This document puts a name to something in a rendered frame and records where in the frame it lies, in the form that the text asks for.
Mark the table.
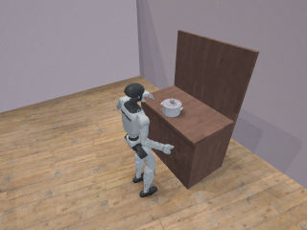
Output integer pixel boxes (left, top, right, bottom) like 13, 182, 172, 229
141, 30, 259, 190

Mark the left robot hand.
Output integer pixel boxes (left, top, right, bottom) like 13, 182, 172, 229
140, 90, 154, 103

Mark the robot right foot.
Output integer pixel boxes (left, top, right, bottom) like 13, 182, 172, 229
139, 186, 157, 197

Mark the robot left foot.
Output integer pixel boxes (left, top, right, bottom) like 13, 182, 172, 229
132, 173, 144, 183

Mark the lid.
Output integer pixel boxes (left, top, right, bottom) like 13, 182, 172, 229
162, 99, 182, 110

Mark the robot foot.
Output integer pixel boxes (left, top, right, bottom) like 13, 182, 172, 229
139, 186, 157, 197
132, 173, 144, 183

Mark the robot right upper arm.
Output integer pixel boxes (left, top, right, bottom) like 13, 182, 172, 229
137, 113, 150, 147

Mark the robot right forearm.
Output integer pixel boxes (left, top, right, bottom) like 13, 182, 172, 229
144, 139, 166, 151

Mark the pot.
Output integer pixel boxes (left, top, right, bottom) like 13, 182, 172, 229
161, 103, 183, 118

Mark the robot left upper arm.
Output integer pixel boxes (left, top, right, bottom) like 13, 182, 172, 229
116, 96, 130, 110

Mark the right robot hand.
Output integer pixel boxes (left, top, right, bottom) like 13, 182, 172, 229
163, 144, 174, 154

